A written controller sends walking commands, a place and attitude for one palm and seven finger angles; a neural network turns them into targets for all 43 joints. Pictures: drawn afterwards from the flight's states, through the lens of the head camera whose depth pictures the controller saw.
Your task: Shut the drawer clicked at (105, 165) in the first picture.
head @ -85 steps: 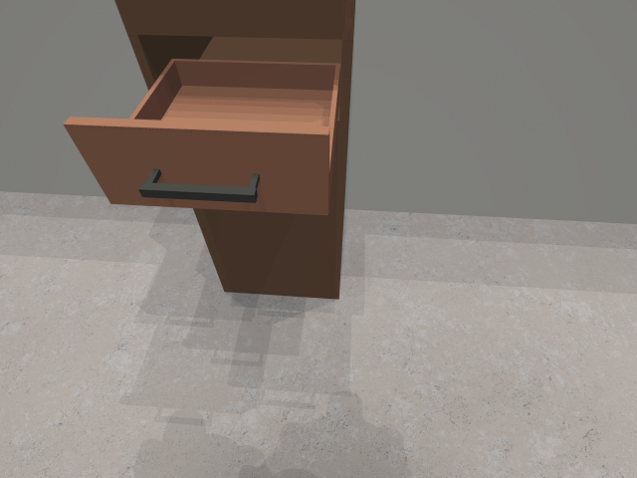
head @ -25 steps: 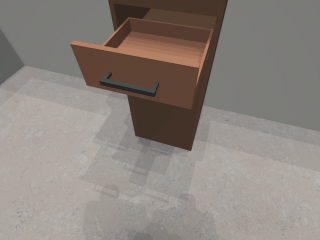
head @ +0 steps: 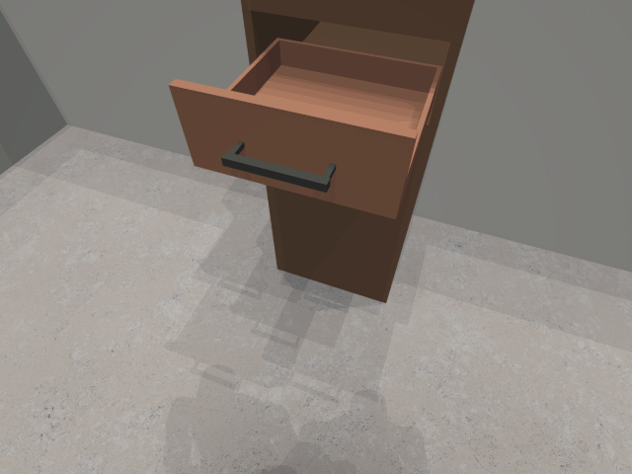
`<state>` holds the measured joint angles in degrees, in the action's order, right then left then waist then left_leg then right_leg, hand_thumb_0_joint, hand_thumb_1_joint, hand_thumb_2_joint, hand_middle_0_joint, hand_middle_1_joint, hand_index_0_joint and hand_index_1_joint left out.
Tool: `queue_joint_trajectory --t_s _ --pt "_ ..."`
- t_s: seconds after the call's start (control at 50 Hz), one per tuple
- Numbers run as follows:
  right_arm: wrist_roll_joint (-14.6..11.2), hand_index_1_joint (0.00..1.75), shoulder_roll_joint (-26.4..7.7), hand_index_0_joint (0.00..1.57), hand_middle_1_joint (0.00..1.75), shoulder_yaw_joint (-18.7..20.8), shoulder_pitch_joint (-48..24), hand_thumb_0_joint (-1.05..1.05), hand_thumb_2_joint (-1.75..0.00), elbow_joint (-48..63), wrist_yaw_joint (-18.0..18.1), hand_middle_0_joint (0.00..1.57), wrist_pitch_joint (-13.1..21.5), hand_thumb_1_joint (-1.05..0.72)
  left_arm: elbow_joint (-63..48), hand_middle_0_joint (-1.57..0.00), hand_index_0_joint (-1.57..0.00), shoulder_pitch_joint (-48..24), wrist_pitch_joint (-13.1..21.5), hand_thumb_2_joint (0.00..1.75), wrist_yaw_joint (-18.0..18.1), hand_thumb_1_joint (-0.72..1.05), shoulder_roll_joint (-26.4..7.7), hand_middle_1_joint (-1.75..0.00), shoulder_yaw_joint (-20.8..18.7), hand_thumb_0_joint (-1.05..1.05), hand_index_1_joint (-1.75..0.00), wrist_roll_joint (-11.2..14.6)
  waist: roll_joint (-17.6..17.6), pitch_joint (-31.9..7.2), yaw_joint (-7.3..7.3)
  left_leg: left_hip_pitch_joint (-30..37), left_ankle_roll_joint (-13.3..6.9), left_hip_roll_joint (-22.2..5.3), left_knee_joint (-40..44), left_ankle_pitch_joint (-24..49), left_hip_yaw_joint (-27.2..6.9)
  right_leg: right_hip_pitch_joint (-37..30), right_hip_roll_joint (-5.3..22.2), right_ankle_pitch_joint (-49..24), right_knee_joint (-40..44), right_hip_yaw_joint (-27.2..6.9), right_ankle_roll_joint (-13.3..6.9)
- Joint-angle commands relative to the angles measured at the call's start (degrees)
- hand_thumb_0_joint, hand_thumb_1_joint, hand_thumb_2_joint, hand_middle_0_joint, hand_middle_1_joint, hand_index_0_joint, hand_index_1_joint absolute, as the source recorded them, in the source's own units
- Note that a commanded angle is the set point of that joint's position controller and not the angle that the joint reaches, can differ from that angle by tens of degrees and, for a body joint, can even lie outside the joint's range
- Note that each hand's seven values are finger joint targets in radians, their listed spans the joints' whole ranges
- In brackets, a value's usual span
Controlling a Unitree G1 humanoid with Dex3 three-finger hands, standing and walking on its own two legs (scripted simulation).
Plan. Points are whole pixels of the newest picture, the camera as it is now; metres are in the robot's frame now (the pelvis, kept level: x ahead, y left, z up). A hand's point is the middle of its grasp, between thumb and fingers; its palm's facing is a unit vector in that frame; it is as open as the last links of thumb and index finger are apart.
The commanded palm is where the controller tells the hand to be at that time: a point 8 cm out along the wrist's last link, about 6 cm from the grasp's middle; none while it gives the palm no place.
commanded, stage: look at it before walking up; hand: left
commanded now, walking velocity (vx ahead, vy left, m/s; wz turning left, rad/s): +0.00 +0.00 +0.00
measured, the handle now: (279, 164) +0.54 +0.10 +0.08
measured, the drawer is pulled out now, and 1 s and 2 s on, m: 0.30 0.30 0.30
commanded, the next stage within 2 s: turn to face it in 0.34 s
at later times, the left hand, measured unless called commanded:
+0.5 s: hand out of the picture +0.01 +0.18 -0.18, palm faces +0.04 -0.98 -0.21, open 7.4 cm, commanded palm none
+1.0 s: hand out of the picture +0.07 +0.20 -0.18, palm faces -0.08 -0.97 -0.23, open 7.4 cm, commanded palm none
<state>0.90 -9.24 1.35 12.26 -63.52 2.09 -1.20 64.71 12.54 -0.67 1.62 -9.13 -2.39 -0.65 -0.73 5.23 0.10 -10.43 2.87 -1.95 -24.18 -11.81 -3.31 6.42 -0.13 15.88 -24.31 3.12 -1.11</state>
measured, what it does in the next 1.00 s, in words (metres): stands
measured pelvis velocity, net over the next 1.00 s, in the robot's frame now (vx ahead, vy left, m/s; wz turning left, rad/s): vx -0.02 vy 0.01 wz -0.15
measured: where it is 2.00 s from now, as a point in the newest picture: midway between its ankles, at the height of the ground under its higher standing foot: outside the picture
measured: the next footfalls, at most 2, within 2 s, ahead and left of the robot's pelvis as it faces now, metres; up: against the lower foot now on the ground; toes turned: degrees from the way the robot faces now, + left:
right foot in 1.66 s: +0.03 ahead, -0.18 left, +0.00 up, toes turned -18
left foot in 1.96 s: +0.20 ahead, +0.02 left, +0.00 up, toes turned -8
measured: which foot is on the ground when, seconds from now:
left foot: down 0.00-1.00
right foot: down 0.00-1.00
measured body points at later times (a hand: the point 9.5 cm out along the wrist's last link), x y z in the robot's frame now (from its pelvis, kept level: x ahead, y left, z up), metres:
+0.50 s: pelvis -0.01 +0.00 +0.00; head +0.02 +0.00 +0.45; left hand +0.01 +0.23 -0.16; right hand -0.01 -0.22 -0.16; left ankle +0.02 +0.15 -0.74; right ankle -0.03 -0.10 -0.74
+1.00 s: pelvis -0.02 +0.01 -0.01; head +0.03 +0.01 +0.44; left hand +0.08 +0.25 -0.17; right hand +0.00 -0.25 -0.16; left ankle +0.01 +0.14 -0.74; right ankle -0.03 -0.10 -0.74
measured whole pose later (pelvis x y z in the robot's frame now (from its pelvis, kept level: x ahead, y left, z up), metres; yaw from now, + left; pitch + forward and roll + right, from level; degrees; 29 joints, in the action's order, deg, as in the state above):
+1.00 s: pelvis -0.02 +0.01 -0.01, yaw -8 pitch -1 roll +0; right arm 0.8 -11.5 3.2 10.0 -58.1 2.8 -1.4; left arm 57.7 9.3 -2.7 0.8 -11.7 -5.2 -1.3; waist 0.7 6.3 0.1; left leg -14.4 1.2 -2.9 -31.9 -14.0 2.6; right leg 15.6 -3.2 16.8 -33.9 -3.9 -1.2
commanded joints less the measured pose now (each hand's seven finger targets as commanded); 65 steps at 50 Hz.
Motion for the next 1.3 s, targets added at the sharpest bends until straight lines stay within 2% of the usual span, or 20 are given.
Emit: queue_joint_trajectory --t_s 0.0,0.46,0.56,0.72,0.78,0.82,0.88,0.92,0.94,0.96,0.98,1.0,1.04,1.1,1.16,1.18,1.2,1.22,1.24,1.28 --pt "-0.06 0.3 -5.43 0.2 0.3 0.88 3.55 0.0 -0.9 1.08 0.34 0.2 0.83 -0.9 -1.97 -0.2 -0.2 2.58 1.04 0.9 0.32 0.9 -7.19 -0.3 -0.91 0.0 -0.3 0.23 0.05 -1.52 -0.56 1.8 -2.56 -3.29 3.02 9.68 -0.75 2.17 6.07 -8.94 6.33 -4.11 -0.8" --pt "0.08 0.3 -4.53 0.2 0.3 1.02 5.56 0.0 -0.9 0.14 0.64 0.2 0.67 -0.9 -2.16 -0.2 -0.2 3.22 0.63 0.9 0.24 0.9 -6.89 -0.3 -1.19 0.0 -0.3 0.28 -0.51 -0.26 -0.44 0.71 -2.25 -3.55 2.08 7.41 0.52 3.86 5.72 -7.83 6.1 -5.37 -1.24" --pt "0.15 0.3 -5.84 0.2 0.3 2.24 5.31 0.0 -0.9 1.82 0.97 0.2 0.04 -0.9 -4.15 -0.2 -0.2 1.82 -0.41 0.9 -0.2 0.9 -8.37 -0.3 -3.0 0.0 -0.3 -0.09 0.91 -0.44 -0.78 -1.31 -2.49 -4.57 -1.34 3.69 2.19 6.58 5.65 -8.39 2.7 -8.19 -2.2" --pt "0.3 0.3 -8.95 0.2 0.3 3.71 2.54 0.0 -0.9 5.93 1.37 0.2 0.21 -0.9 -7.75 -0.2 -0.2 1.03 -1.14 0.9 -1.05 0.9 -8.35 -0.3 -4.06 0.0 -0.3 -0.64 -3.79 -3.19 -0.12 -3.05 -5.07 -9.11 0.07 -0.05 -0.62 8.92 2.22 -8.69 -4.93 -8.68 -1.46" --pt "0.21 0.3 -7.69 0.2 0.3 3.72 0.85 0.0 -0.9 7.77 1.09 0.2 0.11 -0.9 -8.58 -0.2 -0.2 1.6 -0.8 0.9 -1.05 0.9 -9.91 -0.3 -4.36 0.0 -0.3 -0.85 3.1 -5.08 0.54 -4.75 -3.23 -5.31 -5.43 -3.15 3.85 7.02 5.52 -10.43 -0.89 -14.39 -3.09" --pt "-0.07 0.3 -5.85 0.2 0.3 3.31 0.33 0.0 -0.9 8.19 0.8 0.2 -0.04 -0.9 -8.65 -0.2 -0.2 1.36 -0.78 0.9 -0.83 0.9 -12.53 -0.3 -4.76 0.0 -0.3 -0.91 9.42 -5.08 0.62 -6.49 -1.26 -0.5 -13.47 -6.73 6.86 6.24 11.42 -14.96 3.97 -21.39 -6.66" --pt "-0.42 0.3 -5.3 0.2 0.3 3.02 0.25 0.0 -0.9 8.11 0.84 0.2 0.0 -0.9 -9.13 -0.2 -0.2 -0.31 -0.91 0.9 -0.3 0.9 -12.17 -0.3 -4.65 0.0 -0.3 -0.95 11.03 -4.96 0.05 -7.95 -1.24 -0.64 -15.86 -13.52 4.31 3.36 12.67 -26.8 2.43 -22.09 -10.04" --pt "-0.68 0.3 -6.07 0.2 0.3 2.73 3.43 0.0 -0.9 6.86 0.97 0.2 0.78 -0.9 -10.18 -0.2 -0.2 -2.96 -1.04 0.9 -0.2 0.9 -11.59 -0.3 -4.38 0.0 -0.3 -0.46 7.22 -6.54 -2.0 0.5 -1.81 -2.49 -1.68 -0.28 3.57 5.61 9.43 -30.51 -3.49 -17.92 -6.36" --pt "-0.07 0.3 -8.59 0.2 0.3 2.96 4.1 0.0 -0.9 6.59 1.33 0.2 1.21 -0.9 -11.06 -0.2 -0.2 -2.52 -1.1 0.9 -0.45 0.9 -9.57 -0.3 -4.06 0.0 -0.3 -0.08 -2.0 -7.14 -1.89 6.86 -4.04 -8.3 1.7 11.52 -1.05 11.38 3.61 -23.22 -7.71 -12.72 -2.58" --pt "0.61 0.3 -12.05 0.2 0.3 3.47 4.27 0.0 -0.9 7.25 1.49 0.2 1.17 -0.9 -11.89 -0.2 -0.2 -1.94 -1.19 0.9 -0.62 0.9 -7.8 -0.3 -3.62 0.0 -0.3 0.01 -10.58 -7.01 -1.64 7.1 -9.19 -17.33 4.39 18.53 -9.42 15.29 -1.28 -5.54 -15.31 -6.98 0.3" --pt "0.87 0.3 -12.54 0.2 0.3 3.77 4.64 0.0 -0.9 7.01 1.37 0.2 1.11 -0.9 -11.97 -0.2 -0.2 -3.31 -1.66 0.9 -0.49 0.9 -7.58 -0.3 -3.49 0.0 -0.3 -0.24 -15.24 -5.59 -2.53 3.72 -13.84 -22.76 7.83 19.9 -13.06 16.99 -2.96 15.96 -26.99 -5.2 0.96" --pt "1.12 0.3 -12.6 0.2 0.3 3.65 3.87 0.0 -0.9 7.55 1.56 0.2 1.05 -0.9 -12.49 -0.2 -0.2 -4.67 -2.35 0.9 -0.82 0.9 -8.51 -0.3 -3.92 0.0 -0.3 -0.31 -12.49 -3.89 -2.48 -0.22 -15.29 -23.44 8.84 16.18 -13.02 18.51 -1.45 17.65 -35.47 -7.75 1.05" --pt "1.57 0.3 -11.79 0.2 0.3 3.43 -1.59 0.0 -0.9 9.47 1.4 0.2 0.96 -0.9 -12.56 -0.2 -0.2 -3.82 -2.4 0.9 -1.61 0.9 -7.19 -0.3 -4.14 0.0 -0.3 -0.4 -9.42 -0.8 0.34 -2.73 -13.14 -18.87 7.56 14.7 -5.77 19.18 0.28 14.61 -35.76 -6.18 1.19" --pt "1.69 0.3 -12.5 0.2 0.3 3.72 -2.04 0.0 -0.9 9.66 1.21 0.2 0.73 -0.9 -12.7 -0.2 -0.2 -2.25 -1.96 0.9 -2.14 0.9 -6.37 -0.3 -3.44 0.0 -0.3 -0.5 -11.04 -4.42 0.12 -0.08 -10.73 -15.99 3.91 17.86 -0.44 13.15 -0.12 13.49 -22.71 -1.32 1.3" --pt "0.5 0.3 -12.85 0.2 0.3 4.23 -2.09 0.0 -0.9 9.55 0.88 0.2 0.18 -0.9 -10.91 -0.2 -0.2 3.39 -1.17 0.9 -2.14 0.9 -8.0 -0.3 -3.8 0.0 -0.3 -0.66 -6.05 -6.57 2.24 -3.33 -6.31 -11.65 -5.62 10.46 4.19 2.35 -0.3 -3.98 -1.78 -0.26 0.87" --pt "-0.28 0.3 -10.0 0.2 0.3 4.09 -2.28 0.0 -0.9 10.62 0.51 0.2 -0.1 -0.9 -10.78 -0.2 -0.2 4.41 -0.37 0.9 -1.65 0.9 -13.01 -0.3 -4.49 0.0 -0.3 -1.14 7.05 -5.43 2.15 -10.59 -2.22 -5.15 -15.03 -2.69 8.27 -1.0 9.14 -14.41 6.87 -14.86 -2.2" --pt "-0.39 0.3 -7.49 0.2 0.3 3.49 -4.24 0.0 -0.9 12.41 -0.09 0.2 -0.36 -0.9 -10.62 -0.2 -0.2 4.3 -0.19 0.9 -1.14 0.9 -17.24 -0.3 -4.97 0.0 -0.3 -1.24 15.68 -3.92 2.68 -17.23 -0.13 0.24 -24.94 -21.26 9.15 0.1 20.23 -23.5 8.78 -26.25 -9.3" --pt "-0.38 0.3 -7.4 0.2 0.3 3.23 -4.23 0.0 -0.9 12.59 -0.35 0.2 -0.7 -0.9 -11.53 -0.2 -0.2 3.9 -0.53 0.9 -1.08 0.9 -18.08 -0.3 -4.56 0.0 -0.3 -1.32 10.52 -4.45 3.18 -14.64 -0.81 -0.41 -30.47 -24.2 4.91 5.35 21.37 -18.09 7.16 -25.38 -12.91" --pt "-0.36 0.3 -6.28 0.2 0.3 3.24 -4.74 0.0 -0.9 12.37 0.05 0.2 -0.44 -0.9 -11.48 -0.2 -0.2 0.49 -0.5 0.9 -0.59 0.9 -15.15 -0.3 -4.64 0.0 -0.3 -1.68 12.16 -4.96 1.04 -17.47 -1.27 -0.24 -31.94 -21.4 3.46 1.76 16.29 -27.35 3.74 -22.98 -12.55" --pt "-0.43 0.3 -6.52 0.2 0.3 2.82 -2.5 0.0 -0.9 11.1 0.2 0.2 0.02 -0.9 -11.07 -0.2 -0.2 0.44 -0.09 0.9 0.15 0.9 -12.49 -0.3 -4.16 0.0 -0.3 -1.13 14.36 -9.0 0.66 -15.58 -1.14 -1.29 -27.18 -19.97 3.01 -3.92 15.03 -33.73 1.05 -20.37 -11.73"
